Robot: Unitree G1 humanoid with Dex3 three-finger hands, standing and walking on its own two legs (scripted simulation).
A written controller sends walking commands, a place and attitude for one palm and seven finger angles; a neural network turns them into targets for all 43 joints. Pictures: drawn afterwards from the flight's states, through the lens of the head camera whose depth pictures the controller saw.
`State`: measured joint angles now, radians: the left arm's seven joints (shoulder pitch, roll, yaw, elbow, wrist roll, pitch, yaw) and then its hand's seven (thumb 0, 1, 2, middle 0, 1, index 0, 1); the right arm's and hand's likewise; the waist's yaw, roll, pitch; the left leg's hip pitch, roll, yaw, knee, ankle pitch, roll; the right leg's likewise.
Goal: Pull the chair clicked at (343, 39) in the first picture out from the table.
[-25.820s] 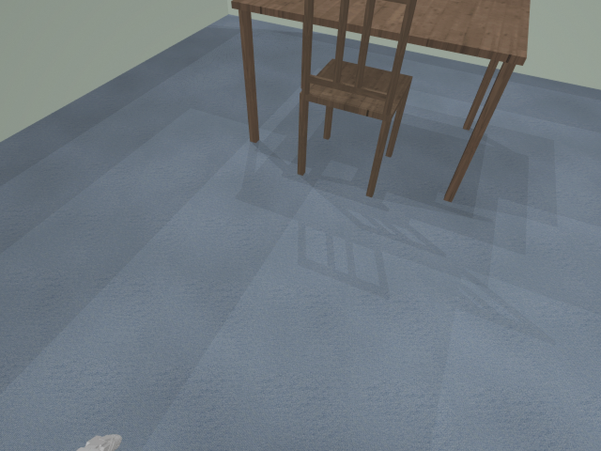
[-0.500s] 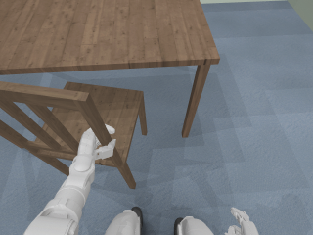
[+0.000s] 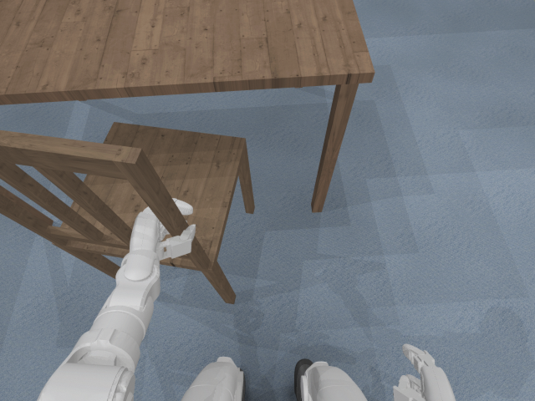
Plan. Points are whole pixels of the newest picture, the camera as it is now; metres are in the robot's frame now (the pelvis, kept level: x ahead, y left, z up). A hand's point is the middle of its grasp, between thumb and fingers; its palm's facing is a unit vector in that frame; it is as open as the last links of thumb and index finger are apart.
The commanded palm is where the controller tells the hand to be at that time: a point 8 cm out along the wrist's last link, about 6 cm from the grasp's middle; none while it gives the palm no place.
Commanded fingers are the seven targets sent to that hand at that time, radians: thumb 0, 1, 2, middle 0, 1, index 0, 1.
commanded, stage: step backward, pulling the chair out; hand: left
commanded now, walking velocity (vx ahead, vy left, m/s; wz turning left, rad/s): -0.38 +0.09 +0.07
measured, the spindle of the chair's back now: (53, 204) +0.43 +0.39 -0.06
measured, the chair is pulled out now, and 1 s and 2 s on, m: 0.16 0.25 0.29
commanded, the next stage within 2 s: none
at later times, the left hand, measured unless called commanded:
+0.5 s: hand (179, 287) +0.28 +0.15 -0.07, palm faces -0.04 -0.97 -0.24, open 6.1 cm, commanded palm +0.27 +0.20 -0.06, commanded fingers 0.00 0.90 0.90 -0.50 -1.45 -0.50 -1.45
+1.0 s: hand (180, 297) +0.26 +0.14 -0.07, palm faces -0.01 -0.97 -0.24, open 6.2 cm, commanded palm +0.24 +0.20 -0.06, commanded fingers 0.00 0.90 0.90 -0.50 -1.45 -0.50 -1.45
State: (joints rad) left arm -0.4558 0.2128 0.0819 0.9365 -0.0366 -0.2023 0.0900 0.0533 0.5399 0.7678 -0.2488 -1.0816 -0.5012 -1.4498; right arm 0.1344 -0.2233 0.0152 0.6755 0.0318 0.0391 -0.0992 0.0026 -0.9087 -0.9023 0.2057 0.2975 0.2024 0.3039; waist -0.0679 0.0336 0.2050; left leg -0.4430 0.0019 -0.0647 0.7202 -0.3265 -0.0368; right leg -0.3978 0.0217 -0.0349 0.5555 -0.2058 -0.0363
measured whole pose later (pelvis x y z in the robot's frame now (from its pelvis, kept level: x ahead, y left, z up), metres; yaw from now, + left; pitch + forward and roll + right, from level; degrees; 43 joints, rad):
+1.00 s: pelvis -0.09 +0.00 -0.01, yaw +1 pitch +3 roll +1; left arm -0.42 0.20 0.04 0.99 -0.01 -0.23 0.10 0.07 0.52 0.76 -0.27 -1.13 -0.50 -1.45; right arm 0.20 -0.25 0.01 0.71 0.04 0.03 -0.11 0.00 -0.91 -0.90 0.21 0.30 0.20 0.30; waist -0.08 0.01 0.11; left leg -0.44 -0.04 -0.02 0.79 -0.43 -0.02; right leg -0.52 -0.01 -0.03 0.50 -0.05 -0.03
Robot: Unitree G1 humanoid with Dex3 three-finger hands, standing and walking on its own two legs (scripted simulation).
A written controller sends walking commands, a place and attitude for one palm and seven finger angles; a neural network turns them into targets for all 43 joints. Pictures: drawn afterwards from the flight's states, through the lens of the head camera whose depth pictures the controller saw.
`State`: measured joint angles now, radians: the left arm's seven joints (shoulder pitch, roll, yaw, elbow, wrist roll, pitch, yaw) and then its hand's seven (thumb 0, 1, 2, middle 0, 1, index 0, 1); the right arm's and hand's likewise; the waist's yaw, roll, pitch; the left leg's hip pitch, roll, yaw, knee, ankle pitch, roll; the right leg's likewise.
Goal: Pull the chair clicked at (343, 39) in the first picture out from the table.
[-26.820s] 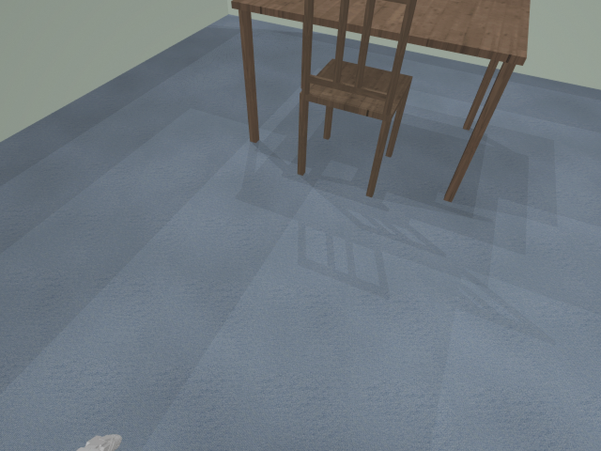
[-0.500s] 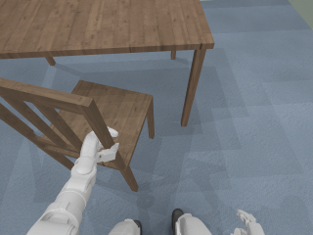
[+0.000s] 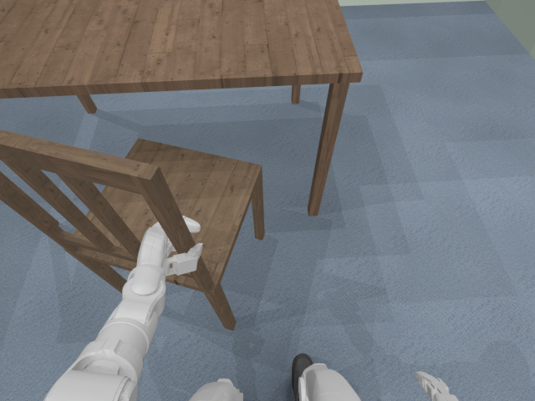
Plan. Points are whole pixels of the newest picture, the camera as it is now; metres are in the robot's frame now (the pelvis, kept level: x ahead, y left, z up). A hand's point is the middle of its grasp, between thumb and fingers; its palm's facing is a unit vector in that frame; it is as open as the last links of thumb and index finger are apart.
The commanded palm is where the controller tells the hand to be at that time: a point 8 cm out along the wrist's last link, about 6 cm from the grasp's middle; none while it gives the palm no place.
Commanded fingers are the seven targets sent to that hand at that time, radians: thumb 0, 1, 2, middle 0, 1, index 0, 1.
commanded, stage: step backward, pulling the chair out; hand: left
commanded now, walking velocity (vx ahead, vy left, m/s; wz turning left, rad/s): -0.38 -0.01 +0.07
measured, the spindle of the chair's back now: (69, 211) +0.44 +0.37 -0.05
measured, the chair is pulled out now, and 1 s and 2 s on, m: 0.25 0.29 0.34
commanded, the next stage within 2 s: none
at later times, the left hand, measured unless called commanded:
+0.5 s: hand (186, 267) +0.33 +0.14 -0.06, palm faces -0.02 -0.98 -0.20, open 6.1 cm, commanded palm +0.30 +0.18 -0.05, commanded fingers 0.00 0.90 0.90 -0.50 -1.45 -0.50 -1.45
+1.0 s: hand (181, 282) +0.30 +0.14 -0.06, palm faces +0.00 -0.98 -0.22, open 6.3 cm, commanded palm +0.28 +0.19 -0.05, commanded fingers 0.00 0.90 0.90 -0.50 -1.45 -0.50 -1.45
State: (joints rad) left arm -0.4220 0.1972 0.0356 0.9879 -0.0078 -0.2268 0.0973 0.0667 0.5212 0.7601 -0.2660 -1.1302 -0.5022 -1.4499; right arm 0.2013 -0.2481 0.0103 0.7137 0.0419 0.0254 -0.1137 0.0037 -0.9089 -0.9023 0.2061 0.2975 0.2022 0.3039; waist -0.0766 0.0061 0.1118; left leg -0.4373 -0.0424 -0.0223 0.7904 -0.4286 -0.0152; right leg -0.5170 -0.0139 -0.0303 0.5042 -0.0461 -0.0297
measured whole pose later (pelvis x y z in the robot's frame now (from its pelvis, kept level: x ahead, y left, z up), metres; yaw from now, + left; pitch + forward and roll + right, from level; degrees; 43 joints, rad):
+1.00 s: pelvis -0.05 +0.00 +0.00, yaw +2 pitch +6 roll +1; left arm -0.46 0.18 0.03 1.04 -0.04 -0.21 0.07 0.12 0.51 0.77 -0.27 -1.09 -0.50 -1.45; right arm 0.19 -0.24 0.01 0.73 0.06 0.08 -0.13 0.00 -0.91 -0.90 0.21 0.30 0.20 0.30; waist -0.06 0.04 0.07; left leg -0.41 0.00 -0.01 0.65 -0.37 -0.02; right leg -0.53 0.01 0.01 0.50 -0.07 -0.02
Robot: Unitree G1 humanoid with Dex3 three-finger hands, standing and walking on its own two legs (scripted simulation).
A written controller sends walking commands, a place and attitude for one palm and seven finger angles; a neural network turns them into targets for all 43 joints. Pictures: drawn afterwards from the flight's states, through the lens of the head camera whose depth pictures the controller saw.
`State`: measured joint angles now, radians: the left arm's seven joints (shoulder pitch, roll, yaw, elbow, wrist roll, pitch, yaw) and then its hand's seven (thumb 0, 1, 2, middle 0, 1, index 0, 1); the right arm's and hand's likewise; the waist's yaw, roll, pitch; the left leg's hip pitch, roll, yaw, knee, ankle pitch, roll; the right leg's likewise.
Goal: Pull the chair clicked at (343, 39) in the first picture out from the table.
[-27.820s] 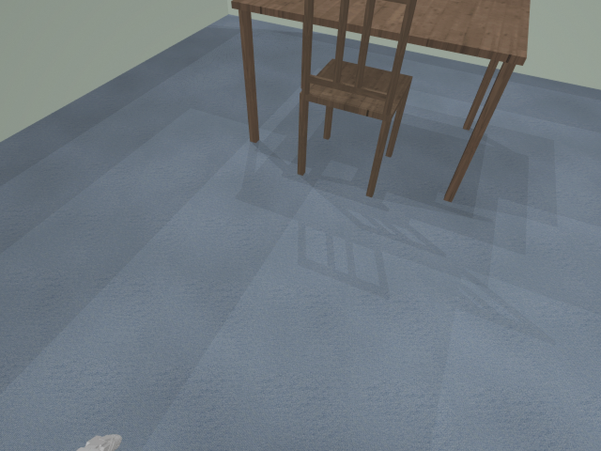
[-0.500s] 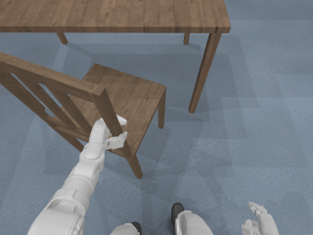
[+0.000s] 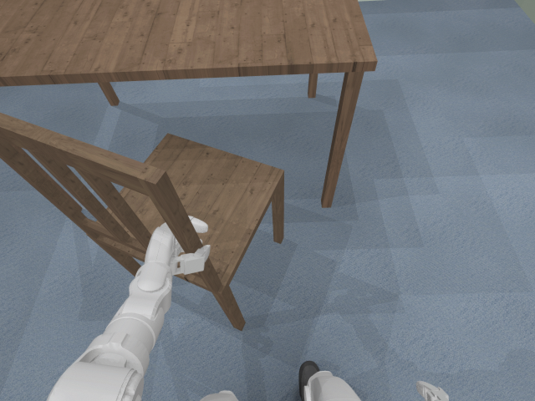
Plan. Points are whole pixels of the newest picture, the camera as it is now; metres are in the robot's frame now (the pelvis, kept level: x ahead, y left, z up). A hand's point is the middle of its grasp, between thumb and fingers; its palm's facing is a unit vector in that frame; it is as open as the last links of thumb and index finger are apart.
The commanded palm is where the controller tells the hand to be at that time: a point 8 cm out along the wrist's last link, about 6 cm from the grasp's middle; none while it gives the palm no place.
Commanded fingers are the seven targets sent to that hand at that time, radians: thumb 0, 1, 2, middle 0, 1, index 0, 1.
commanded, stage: step backward, pulling the chair out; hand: left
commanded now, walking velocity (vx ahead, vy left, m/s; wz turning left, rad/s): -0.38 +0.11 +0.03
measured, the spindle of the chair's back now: (89, 201) +0.47 +0.35 -0.06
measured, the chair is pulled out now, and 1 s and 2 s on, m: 0.29 0.34 0.37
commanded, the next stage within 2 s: none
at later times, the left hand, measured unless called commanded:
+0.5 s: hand (198, 263) +0.33 +0.13 -0.06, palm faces -0.04 -0.98 -0.21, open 6.2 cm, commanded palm +0.31 +0.18 -0.05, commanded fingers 0.00 0.90 0.90 -0.50 -1.45 -0.50 -1.45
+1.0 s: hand (200, 284) +0.30 +0.12 -0.06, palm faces -0.02 -0.98 -0.22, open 6.3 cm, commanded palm +0.28 +0.17 -0.05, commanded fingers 0.00 0.90 0.90 -0.50 -1.45 -0.50 -1.45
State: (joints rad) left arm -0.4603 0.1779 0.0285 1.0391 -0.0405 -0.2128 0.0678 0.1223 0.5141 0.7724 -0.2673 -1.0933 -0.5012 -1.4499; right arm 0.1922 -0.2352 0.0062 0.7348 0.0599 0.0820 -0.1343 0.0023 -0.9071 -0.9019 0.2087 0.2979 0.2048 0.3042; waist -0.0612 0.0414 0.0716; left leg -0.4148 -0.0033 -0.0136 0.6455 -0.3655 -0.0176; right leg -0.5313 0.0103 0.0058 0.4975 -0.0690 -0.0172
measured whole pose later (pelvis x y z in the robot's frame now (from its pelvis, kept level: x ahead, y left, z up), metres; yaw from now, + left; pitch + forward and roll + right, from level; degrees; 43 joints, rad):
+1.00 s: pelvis -0.06 -0.01 +0.00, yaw +1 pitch +7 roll +0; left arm -0.48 0.18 0.01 1.05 -0.04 -0.20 0.08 0.13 0.54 0.73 -0.25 -1.12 -0.50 -1.45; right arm 0.20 -0.27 0.01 0.72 0.07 0.07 -0.13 0.00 -0.91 -0.90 0.21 0.30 0.20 0.30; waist -0.08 0.04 0.05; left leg -0.37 -0.04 -0.04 0.57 -0.31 0.01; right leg -0.51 0.04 -0.05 0.42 -0.04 -0.05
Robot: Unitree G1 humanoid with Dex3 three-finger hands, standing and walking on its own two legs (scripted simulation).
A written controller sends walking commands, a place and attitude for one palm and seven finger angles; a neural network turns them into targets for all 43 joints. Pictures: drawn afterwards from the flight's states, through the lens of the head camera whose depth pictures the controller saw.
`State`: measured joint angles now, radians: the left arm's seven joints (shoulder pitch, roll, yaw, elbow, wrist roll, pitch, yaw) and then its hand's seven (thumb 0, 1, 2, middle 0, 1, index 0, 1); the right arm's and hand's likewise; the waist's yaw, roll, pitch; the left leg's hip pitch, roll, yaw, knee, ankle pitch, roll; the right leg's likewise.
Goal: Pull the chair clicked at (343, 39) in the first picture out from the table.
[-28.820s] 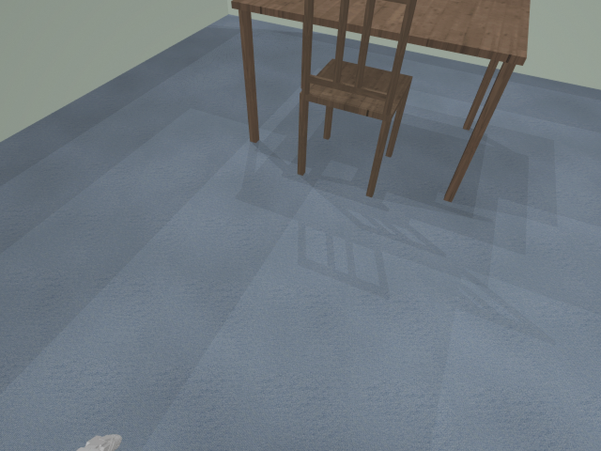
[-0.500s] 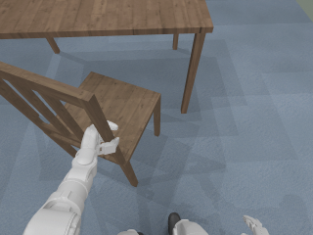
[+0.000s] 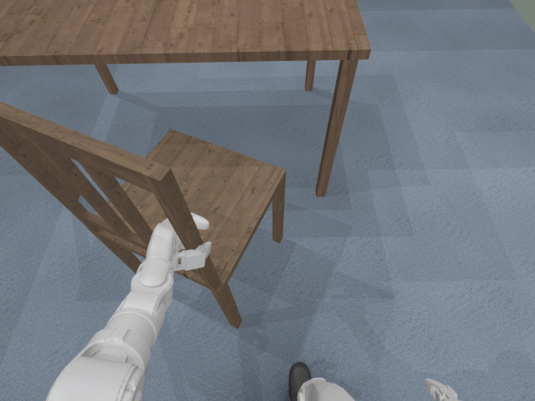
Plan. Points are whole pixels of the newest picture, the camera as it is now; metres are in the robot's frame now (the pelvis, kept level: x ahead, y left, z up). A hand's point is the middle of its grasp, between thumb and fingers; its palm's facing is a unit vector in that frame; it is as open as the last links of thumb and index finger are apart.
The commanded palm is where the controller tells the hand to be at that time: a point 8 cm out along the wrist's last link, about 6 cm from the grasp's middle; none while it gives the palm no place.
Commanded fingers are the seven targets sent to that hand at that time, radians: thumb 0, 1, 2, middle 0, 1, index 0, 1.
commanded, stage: step backward, pulling the chair out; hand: left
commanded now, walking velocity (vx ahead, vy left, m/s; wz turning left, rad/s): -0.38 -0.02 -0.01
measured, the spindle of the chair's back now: (91, 195) +0.48 +0.34 -0.06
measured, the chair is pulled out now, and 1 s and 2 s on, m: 0.34 0.37 0.37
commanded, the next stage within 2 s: none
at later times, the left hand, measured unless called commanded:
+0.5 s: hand (199, 258) +0.35 +0.12 -0.06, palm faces -0.02 -0.97 -0.22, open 6.4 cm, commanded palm +0.33 +0.17 -0.06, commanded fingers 0.00 0.90 0.90 -0.50 -1.45 -0.50 -1.45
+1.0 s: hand (198, 264) +0.34 +0.12 -0.06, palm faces -0.11 -0.97 -0.23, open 6.2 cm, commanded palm +0.34 +0.17 -0.05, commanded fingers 0.00 0.90 0.90 -0.50 -1.45 -0.50 -1.45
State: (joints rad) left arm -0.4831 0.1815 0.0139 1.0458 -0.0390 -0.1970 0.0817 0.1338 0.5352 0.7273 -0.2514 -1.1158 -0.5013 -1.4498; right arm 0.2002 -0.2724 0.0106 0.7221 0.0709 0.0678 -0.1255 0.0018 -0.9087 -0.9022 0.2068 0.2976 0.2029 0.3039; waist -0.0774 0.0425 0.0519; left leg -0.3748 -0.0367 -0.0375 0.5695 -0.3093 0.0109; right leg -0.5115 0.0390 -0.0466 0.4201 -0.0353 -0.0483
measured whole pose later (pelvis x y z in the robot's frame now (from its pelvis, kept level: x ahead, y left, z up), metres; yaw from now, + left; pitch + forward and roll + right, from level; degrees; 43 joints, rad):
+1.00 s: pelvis +0.00 +0.01 +0.00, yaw -2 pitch +7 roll +2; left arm -0.38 0.19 -0.04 0.98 -0.04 -0.20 0.08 0.11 0.56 0.68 -0.23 -1.16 -0.50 -1.45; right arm 0.25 -0.23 0.04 0.67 0.08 0.12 -0.15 0.00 -0.91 -0.90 0.20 0.30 0.20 0.30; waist -0.06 0.00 0.00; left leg -0.35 -0.07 0.02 0.52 -0.30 0.04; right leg -0.53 0.02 0.01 0.45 -0.04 -0.03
